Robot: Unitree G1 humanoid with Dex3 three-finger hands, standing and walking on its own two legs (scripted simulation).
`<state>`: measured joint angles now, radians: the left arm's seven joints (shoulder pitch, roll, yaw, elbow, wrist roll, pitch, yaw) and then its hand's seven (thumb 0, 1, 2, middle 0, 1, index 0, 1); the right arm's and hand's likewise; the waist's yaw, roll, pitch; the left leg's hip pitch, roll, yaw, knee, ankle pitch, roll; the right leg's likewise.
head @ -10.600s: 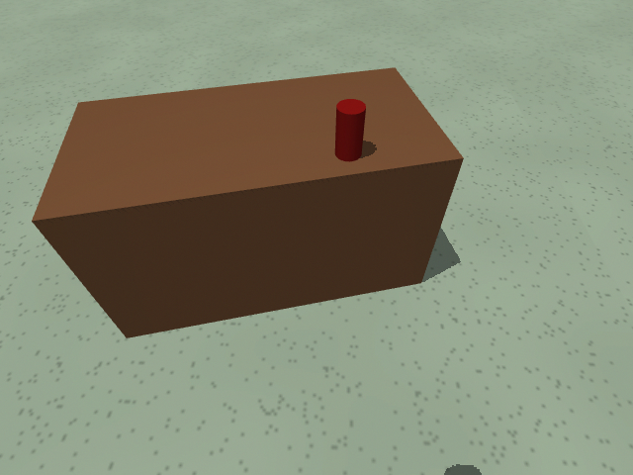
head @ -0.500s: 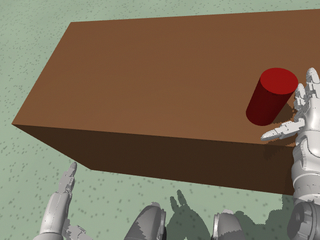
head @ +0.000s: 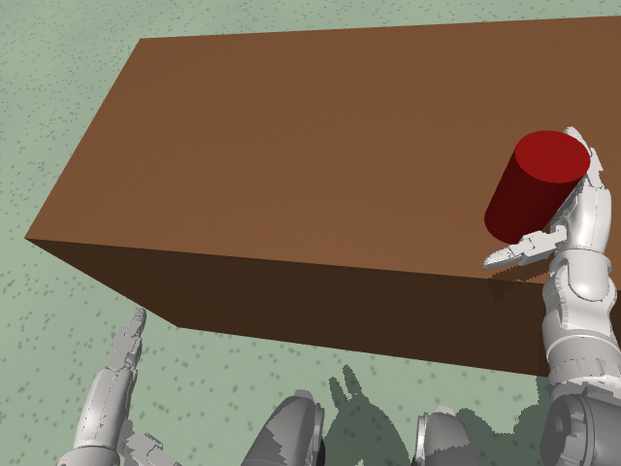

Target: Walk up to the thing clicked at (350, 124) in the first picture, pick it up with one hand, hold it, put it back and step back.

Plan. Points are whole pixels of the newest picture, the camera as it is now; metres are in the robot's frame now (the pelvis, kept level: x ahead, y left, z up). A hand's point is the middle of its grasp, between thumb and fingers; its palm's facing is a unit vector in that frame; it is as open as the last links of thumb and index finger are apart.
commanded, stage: close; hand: right
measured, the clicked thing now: (529, 192) +0.47 -0.19 +0.01
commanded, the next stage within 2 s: settle in 0.74 s
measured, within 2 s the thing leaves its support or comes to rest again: leaves its support in 1.18 s
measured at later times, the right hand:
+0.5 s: hand (535, 198) +0.46 -0.19 +0.02, palm faces +0.17 +0.99 +0.00, open 12.2 cm
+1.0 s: hand (538, 199) +0.46 -0.19 +0.02, palm faces +0.16 +0.99 +0.00, open 10.3 cm
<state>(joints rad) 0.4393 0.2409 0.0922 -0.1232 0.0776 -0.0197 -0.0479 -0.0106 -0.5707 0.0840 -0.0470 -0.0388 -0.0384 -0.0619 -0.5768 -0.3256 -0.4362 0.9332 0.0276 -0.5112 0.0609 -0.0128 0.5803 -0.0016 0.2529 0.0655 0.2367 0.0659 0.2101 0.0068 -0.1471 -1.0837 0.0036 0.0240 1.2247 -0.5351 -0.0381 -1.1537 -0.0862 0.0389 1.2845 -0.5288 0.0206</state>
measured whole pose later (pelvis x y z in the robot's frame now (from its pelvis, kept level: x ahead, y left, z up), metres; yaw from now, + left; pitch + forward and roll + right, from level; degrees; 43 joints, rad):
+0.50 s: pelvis +0.00 +0.00 +0.01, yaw +0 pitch +22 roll +3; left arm 0.43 0.25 0.11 -0.08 0.07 -0.01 -0.05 -0.01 -0.55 0.07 -0.04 -0.04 -0.04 -0.06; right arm -0.61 -0.33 -0.42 0.96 0.02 -0.49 0.02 -0.01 0.38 -0.29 0.77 0.53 0.78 0.54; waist 0.20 0.01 -0.15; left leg -1.05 0.01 0.02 1.19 -0.52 -0.04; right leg -1.12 -0.08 0.03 1.25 -0.52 0.01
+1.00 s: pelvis +0.00 +0.00 +0.01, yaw +0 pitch +22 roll +3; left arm 0.44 0.25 0.10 -0.10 0.07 -0.01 -0.04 -0.01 -0.53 0.05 -0.05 -0.05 -0.06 -0.06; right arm -0.60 -0.35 -0.43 0.96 0.02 -0.49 0.05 0.00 0.41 -0.94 0.74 0.94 0.77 0.96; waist 0.20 0.01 -0.15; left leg -1.05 0.01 0.02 1.18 -0.52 -0.04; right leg -1.12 -0.08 0.03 1.24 -0.51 0.02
